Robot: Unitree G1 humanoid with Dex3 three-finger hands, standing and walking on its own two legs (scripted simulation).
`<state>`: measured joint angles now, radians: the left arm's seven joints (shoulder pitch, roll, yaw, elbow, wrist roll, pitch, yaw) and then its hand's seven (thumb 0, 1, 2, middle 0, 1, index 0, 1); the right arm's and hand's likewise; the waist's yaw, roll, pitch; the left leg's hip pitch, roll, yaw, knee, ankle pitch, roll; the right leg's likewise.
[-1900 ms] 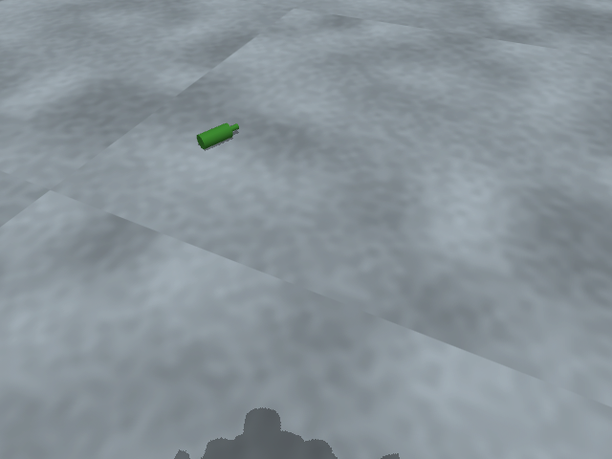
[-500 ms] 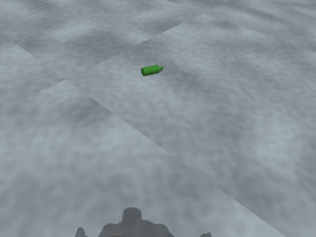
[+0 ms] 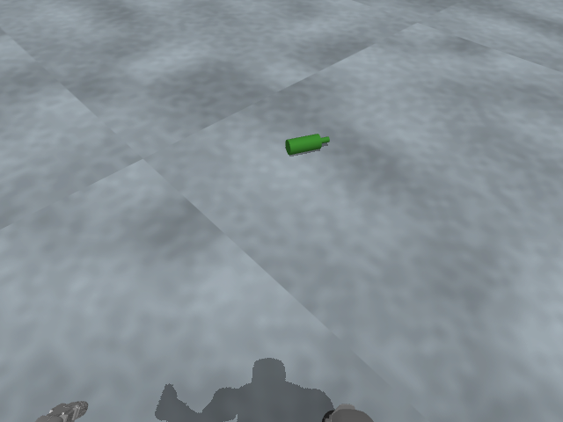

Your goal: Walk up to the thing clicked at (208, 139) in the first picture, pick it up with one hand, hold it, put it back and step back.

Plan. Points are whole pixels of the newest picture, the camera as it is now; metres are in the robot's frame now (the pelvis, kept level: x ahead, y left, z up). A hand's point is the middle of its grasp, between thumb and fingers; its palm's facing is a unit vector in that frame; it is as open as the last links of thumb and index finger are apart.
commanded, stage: walk up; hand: left
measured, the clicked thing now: (308, 143) +1.59 -0.18 -0.72
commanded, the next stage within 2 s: none
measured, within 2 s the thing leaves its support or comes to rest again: neither
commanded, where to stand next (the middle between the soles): +1.22 -0.51 m, yaw +18 degrees
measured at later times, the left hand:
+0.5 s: hand (182, 364) +0.26 +0.18 -0.16, palm faces +0.16 -0.93 -0.32, open 7.4 cm
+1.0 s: hand (258, 201) +0.61 +0.06 -0.12, palm faces +0.15 -0.91 -0.39, open 7.4 cm
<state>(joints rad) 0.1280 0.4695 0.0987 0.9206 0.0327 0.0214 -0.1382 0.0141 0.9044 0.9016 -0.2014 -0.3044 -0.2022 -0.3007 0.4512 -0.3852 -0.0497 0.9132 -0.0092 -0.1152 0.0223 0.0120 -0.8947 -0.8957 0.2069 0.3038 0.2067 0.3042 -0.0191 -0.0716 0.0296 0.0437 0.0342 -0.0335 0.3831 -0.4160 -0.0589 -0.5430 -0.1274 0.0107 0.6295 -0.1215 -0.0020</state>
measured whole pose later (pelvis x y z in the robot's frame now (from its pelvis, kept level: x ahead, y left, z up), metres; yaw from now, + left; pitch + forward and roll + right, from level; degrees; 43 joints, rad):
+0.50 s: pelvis +0.30 -0.10 -0.01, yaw +8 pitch -1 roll +0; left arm 0.35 0.45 0.08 0.86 0.03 -0.01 -0.08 0.01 0.90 0.90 -0.20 -0.30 -0.20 -0.30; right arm 0.24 -0.40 -0.06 0.85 -0.01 -0.08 0.01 0.01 -0.90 -0.90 0.20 0.30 0.20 0.30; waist 0.09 -0.07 0.08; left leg -0.45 0.01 0.12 0.61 -0.15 0.07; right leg -0.01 0.04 -0.22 0.58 -0.54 -0.07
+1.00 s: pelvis +0.53 -0.24 -0.02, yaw +10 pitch -3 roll +1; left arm 0.17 0.42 0.11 0.81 0.03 -0.01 -0.12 0.01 0.91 0.90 -0.20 -0.30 -0.20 -0.30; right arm 0.35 -0.49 -0.08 0.91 -0.01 -0.07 -0.04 0.01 -0.90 -0.90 0.20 0.30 0.20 0.30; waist 0.00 0.02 0.06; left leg -0.28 0.14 -0.06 1.03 -0.50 0.03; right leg -0.45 -0.08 -0.06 0.78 -0.27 0.00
